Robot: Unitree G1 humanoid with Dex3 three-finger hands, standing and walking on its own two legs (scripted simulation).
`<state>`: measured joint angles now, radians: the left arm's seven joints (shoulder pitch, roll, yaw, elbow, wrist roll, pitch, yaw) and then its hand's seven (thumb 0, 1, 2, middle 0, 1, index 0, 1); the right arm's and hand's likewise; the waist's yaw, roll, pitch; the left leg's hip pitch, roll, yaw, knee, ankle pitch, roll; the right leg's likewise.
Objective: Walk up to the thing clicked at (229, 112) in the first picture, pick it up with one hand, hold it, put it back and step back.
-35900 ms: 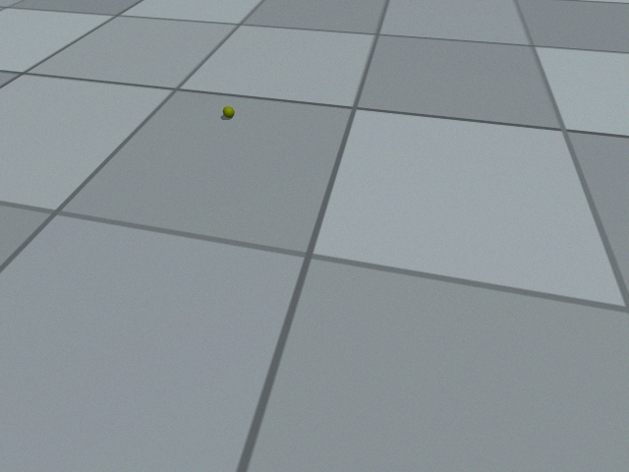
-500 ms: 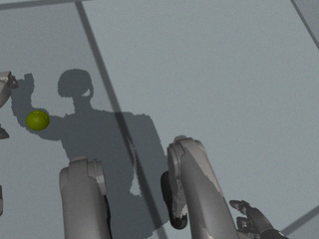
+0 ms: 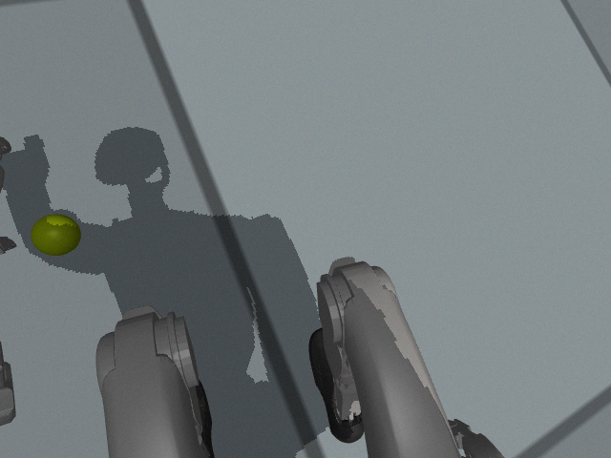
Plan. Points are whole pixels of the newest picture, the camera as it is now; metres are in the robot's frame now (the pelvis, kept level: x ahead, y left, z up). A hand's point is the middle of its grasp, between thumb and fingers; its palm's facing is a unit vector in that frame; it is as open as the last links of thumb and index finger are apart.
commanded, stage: home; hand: left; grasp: from above
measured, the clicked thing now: (56, 234) +0.47 +0.31 -0.31
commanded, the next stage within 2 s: none
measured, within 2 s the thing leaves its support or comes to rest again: neither
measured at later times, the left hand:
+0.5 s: hand out of the picture +0.29 +0.26 +0.08, palm faces -0.16 -0.77 -0.61, open 7.5 cm
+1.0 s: hand out of the picture +0.23 +0.20 +0.29, palm faces +0.18 -0.96 -0.22, open 7.4 cm
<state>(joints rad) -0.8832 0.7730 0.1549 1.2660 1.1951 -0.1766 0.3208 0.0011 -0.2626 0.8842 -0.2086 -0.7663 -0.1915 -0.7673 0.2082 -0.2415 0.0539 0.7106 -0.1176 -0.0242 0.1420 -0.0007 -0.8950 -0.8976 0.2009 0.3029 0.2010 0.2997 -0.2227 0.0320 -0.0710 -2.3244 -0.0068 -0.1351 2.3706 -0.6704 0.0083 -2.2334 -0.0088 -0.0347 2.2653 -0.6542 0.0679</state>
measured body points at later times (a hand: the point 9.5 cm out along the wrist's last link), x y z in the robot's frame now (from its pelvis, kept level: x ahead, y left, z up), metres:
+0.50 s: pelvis +0.01 +0.00 +0.18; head +0.16 +0.05 +0.60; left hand +0.30 +0.30 +0.12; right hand +0.25 -0.24 +0.09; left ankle +0.07 +0.12 -0.31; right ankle +0.11 -0.14 -0.31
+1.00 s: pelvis +0.07 +0.00 +0.35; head +0.12 +0.01 +0.80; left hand +0.22 +0.25 +0.31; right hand +0.24 -0.23 +0.27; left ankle +0.07 +0.12 -0.31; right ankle +0.11 -0.14 -0.31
